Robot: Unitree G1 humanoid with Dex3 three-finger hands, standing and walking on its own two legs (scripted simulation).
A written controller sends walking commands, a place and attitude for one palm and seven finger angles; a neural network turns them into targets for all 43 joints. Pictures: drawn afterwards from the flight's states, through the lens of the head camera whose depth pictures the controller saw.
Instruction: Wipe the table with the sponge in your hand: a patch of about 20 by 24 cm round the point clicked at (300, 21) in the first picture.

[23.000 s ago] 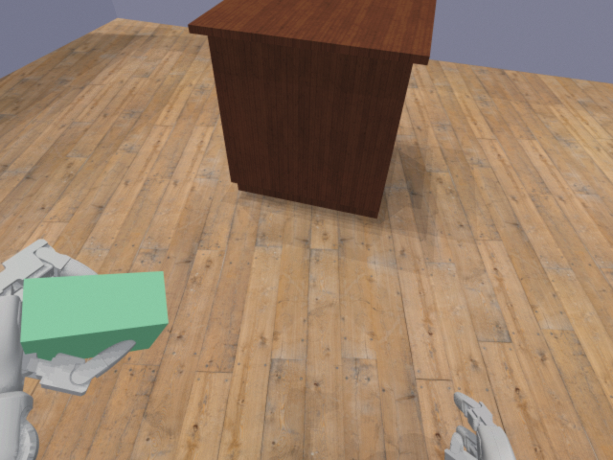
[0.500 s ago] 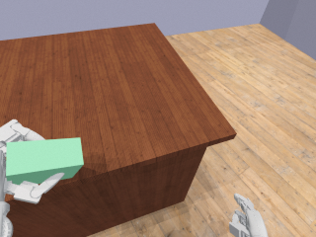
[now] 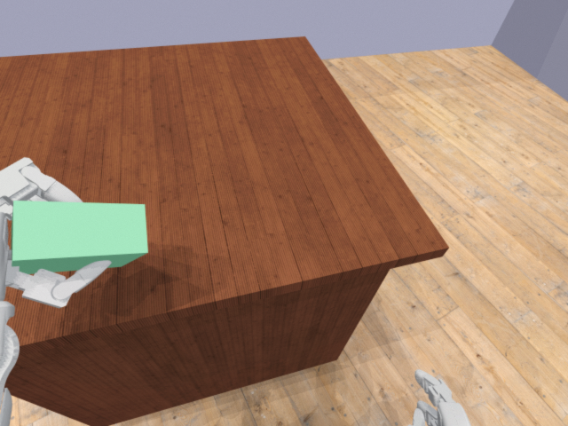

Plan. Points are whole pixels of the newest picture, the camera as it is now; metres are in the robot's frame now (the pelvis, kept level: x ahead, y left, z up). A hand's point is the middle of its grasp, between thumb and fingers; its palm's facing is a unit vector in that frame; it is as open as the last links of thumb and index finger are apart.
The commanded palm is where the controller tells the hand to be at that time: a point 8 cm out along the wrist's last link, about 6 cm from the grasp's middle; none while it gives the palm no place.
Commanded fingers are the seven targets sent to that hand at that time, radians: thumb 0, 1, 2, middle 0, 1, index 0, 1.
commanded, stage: look again from close up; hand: left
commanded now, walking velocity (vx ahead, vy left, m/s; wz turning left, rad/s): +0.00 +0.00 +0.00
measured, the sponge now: (95, 239) +0.26 +0.25 +0.16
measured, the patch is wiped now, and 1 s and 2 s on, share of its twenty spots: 0.00 0.00 0.00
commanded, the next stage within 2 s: come to a stop and stand still in 0.18 s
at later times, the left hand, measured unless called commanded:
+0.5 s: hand (90, 219) +0.27 +0.25 +0.18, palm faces +0.40 -0.85 -0.34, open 9.4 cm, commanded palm +0.21 +0.28 +0.18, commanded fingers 0.00 0.10 1.30 -1.20 -1.60 -1.20 -1.60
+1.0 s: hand (69, 273) +0.22 +0.26 +0.15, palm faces +0.34 -0.85 -0.41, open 9.4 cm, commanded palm +0.17 +0.29 +0.18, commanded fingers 0.00 0.10 1.30 -1.20 -1.60 -1.20 -1.60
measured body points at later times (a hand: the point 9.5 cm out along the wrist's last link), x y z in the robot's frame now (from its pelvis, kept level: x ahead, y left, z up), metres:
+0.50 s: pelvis +0.04 +0.01 +0.00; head +0.07 +0.03 +0.45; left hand +0.25 +0.30 +0.19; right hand +0.23 -0.22 -0.06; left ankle +0.02 +0.10 -0.74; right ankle +0.04 -0.11 -0.74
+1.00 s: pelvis +0.00 +0.01 +0.00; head +0.01 +0.02 +0.45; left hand +0.20 +0.30 +0.17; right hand +0.15 -0.21 -0.09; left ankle +0.02 +0.10 -0.74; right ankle +0.04 -0.11 -0.74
